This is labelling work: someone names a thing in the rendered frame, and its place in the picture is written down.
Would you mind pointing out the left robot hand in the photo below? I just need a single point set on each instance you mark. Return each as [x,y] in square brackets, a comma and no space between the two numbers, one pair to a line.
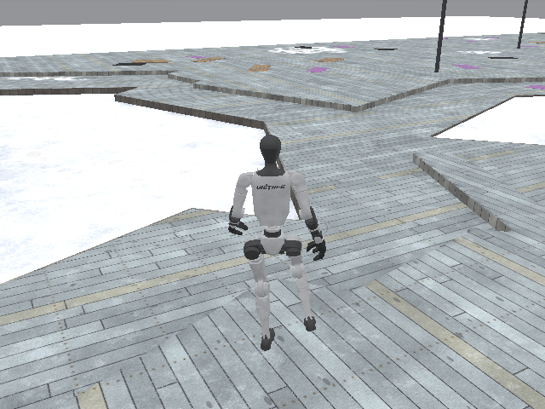
[240,225]

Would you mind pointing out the robot torso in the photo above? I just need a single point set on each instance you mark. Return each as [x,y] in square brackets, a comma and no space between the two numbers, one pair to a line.
[271,200]

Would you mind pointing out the right robot upper arm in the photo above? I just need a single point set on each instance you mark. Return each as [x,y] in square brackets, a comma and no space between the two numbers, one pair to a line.
[298,180]

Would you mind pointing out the left robot forearm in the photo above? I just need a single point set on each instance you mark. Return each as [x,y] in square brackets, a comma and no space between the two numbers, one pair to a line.
[233,221]

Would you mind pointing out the right robot hand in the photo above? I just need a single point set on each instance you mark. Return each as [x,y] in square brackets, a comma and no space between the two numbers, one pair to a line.
[319,247]

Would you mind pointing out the right robot forearm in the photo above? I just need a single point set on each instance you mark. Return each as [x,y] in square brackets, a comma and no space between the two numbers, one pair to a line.
[314,228]

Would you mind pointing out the left robot upper arm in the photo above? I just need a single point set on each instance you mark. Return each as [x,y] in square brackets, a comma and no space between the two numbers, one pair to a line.
[244,181]

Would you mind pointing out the right robot shin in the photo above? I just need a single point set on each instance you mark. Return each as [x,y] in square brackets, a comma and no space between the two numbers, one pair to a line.
[303,292]

